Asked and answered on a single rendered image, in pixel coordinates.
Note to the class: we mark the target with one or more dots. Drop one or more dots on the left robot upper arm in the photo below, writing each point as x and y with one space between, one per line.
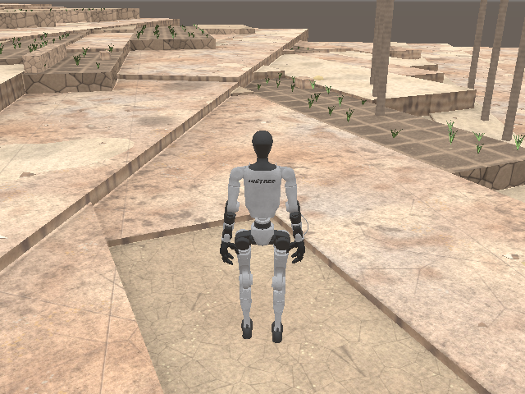
237 174

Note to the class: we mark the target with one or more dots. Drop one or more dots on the robot right hand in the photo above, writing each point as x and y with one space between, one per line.
300 251

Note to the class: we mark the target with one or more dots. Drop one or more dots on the robot left shin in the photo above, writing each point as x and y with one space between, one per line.
245 302

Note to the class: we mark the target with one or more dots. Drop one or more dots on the robot right forearm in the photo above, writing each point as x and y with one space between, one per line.
296 224

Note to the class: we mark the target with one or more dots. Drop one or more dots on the right robot upper arm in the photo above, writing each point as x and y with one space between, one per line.
288 175

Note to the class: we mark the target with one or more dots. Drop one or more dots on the robot left hand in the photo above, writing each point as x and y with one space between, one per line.
224 252

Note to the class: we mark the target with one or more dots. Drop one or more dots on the robot torso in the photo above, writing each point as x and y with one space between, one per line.
262 192

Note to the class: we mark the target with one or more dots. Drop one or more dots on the robot left forearm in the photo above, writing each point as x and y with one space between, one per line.
228 225

